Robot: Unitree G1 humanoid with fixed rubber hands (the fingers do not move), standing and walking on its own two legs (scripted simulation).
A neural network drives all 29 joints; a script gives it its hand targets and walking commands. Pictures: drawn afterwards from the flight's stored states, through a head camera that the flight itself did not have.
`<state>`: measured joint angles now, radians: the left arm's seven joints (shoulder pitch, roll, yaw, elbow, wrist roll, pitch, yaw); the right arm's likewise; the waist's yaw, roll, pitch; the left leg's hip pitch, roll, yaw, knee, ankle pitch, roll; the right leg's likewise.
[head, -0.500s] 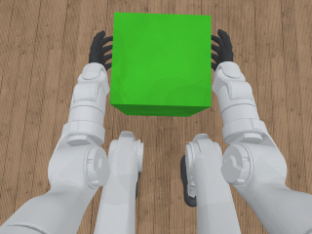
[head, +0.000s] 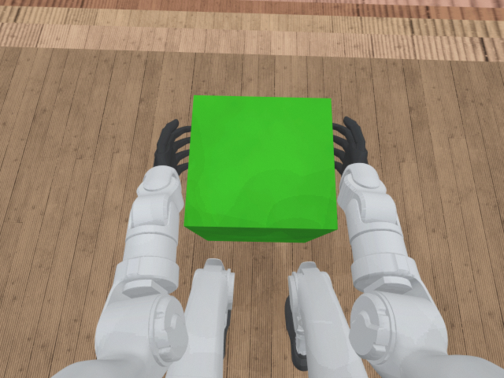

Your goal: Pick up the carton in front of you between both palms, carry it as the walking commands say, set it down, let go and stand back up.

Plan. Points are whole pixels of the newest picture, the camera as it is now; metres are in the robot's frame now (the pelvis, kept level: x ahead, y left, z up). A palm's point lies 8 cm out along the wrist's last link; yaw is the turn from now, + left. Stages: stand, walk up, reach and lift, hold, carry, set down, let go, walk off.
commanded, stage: reach and lift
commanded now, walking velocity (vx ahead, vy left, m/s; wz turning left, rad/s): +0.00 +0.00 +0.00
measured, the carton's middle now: (258, 181) +0.42 +0.02 -0.12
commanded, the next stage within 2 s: hold in 1.88 s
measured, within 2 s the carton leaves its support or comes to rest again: neither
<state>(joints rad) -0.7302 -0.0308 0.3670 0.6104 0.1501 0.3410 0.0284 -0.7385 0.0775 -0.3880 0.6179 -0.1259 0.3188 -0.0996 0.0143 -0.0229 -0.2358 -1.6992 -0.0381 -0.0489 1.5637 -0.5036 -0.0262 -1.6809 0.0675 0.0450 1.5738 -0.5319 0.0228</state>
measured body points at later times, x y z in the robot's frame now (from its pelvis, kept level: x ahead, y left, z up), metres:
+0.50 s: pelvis +0.05 +0.00 +0.14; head +0.12 +0.01 +0.59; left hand +0.39 +0.16 +0.11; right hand +0.40 -0.14 +0.11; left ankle +0.09 +0.13 -0.53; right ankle +0.08 -0.12 -0.53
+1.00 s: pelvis +0.06 +0.00 +0.21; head +0.03 +0.00 +0.66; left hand +0.36 +0.16 +0.23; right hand +0.37 -0.15 +0.23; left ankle +0.09 +0.13 -0.53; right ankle +0.08 -0.12 -0.53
